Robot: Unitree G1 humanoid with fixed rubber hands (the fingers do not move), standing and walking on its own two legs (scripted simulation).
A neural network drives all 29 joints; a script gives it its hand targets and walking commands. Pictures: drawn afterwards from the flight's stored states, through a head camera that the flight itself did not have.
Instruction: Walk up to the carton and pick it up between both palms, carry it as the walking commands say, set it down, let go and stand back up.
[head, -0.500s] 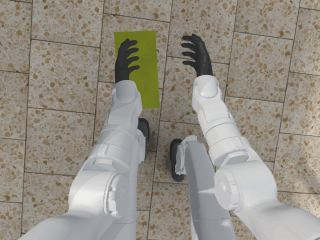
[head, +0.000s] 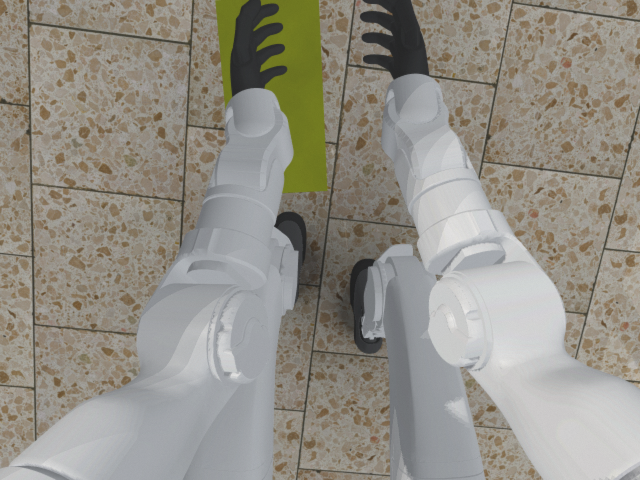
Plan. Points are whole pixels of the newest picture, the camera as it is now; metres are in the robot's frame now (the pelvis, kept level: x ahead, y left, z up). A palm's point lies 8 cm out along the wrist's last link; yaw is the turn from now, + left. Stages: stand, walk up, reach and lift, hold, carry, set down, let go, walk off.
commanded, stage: set down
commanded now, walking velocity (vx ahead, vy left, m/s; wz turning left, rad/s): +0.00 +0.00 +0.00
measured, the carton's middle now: (278, 109) +0.49 +0.12 -0.45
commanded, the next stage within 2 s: none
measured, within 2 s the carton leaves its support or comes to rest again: neither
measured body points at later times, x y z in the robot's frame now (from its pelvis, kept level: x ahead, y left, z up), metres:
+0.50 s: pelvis +0.00 +0.00 -0.05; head +0.38 +0.05 +0.18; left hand +0.51 +0.13 -0.26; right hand +0.54 -0.02 -0.25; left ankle +0.16 +0.09 -0.51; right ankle +0.07 -0.10 -0.51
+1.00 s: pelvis -0.02 -0.01 -0.10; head +0.36 +0.04 +0.13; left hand +0.54 +0.14 -0.27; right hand +0.54 -0.01 -0.29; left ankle +0.16 +0.08 -0.51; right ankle +0.07 -0.11 -0.51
